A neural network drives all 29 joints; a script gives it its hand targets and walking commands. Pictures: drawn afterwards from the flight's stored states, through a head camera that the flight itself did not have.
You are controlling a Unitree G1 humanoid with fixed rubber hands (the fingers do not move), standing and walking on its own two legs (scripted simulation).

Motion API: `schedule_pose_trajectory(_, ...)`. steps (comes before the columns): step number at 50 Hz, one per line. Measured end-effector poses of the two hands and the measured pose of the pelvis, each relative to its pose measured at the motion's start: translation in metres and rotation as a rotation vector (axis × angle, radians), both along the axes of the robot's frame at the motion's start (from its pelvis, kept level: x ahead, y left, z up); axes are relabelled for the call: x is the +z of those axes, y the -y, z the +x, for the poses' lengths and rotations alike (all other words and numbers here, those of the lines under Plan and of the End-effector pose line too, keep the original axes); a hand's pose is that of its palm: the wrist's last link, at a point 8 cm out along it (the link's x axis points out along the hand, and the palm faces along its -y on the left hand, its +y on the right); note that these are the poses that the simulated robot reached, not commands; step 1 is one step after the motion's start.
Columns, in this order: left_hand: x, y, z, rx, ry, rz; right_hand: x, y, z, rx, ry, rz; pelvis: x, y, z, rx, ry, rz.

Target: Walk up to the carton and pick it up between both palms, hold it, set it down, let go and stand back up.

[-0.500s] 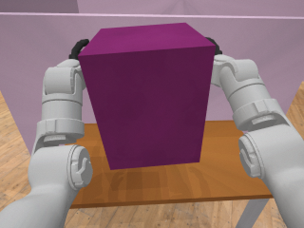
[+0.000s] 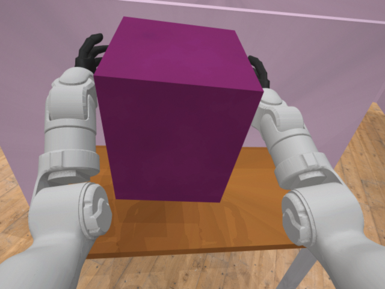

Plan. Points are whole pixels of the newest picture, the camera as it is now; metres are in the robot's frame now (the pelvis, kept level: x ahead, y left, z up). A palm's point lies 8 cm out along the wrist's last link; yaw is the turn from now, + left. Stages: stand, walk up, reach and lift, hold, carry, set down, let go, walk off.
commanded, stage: set down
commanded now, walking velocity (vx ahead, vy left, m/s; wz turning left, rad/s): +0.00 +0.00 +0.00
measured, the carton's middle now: (174, 115) +0.41 +0.02 +0.24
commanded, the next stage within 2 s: none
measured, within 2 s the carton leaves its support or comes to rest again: neither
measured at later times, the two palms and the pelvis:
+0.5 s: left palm (98, 92) +0.42 +0.16 +0.28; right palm (256, 116) +0.38 -0.15 +0.25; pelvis +0.01 +0.01 +0.00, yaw -1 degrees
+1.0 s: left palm (103, 110) +0.43 +0.16 +0.24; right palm (251, 133) +0.38 -0.15 +0.21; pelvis +0.01 +0.02 +0.00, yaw -2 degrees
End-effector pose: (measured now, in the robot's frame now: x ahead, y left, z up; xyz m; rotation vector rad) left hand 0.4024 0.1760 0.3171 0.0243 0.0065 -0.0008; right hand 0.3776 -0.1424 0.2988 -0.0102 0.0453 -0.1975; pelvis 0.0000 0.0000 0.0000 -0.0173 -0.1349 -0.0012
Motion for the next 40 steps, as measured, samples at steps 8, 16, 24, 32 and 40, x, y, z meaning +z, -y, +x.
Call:
schedule_pose_trajectory(8,-0.030,0.013,0.008,-0.025,0.005,-0.001,-0.027,0.012,-0.002,-0.037,0.010,0.008,0.000,-0.002,0.004,-0.007,0.003,-0.002)
schedule_pose_trajectory(16,-0.033,0.022,0.013,-0.034,-0.004,0.010,-0.037,0.020,-0.001,-0.049,0.004,0.020,0.000,-0.008,0.006,-0.026,0.007,0.000)
schedule_pose_trajectory(24,-0.036,0.013,0.015,-0.028,-0.014,0.017,-0.046,0.011,0.003,-0.039,-0.005,0.017,0.000,-0.012,0.007,-0.024,0.008,0.001)
schedule_pose_trajectory(32,-0.050,0.005,0.020,-0.040,-0.030,0.018,-0.060,0.002,0.005,-0.049,-0.019,0.022,0.000,-0.016,0.007,-0.017,0.005,-0.001)
schedule_pose_trajectory(40,-0.063,0.008,0.024,-0.061,-0.027,0.025,-0.070,0.005,0.002,-0.071,-0.012,0.021,0.000,-0.020,0.008,-0.022,0.003,-0.004)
